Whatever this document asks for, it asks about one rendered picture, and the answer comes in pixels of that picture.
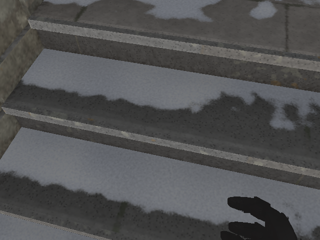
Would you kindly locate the right robot hand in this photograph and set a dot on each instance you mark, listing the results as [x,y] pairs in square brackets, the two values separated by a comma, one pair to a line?
[277,225]

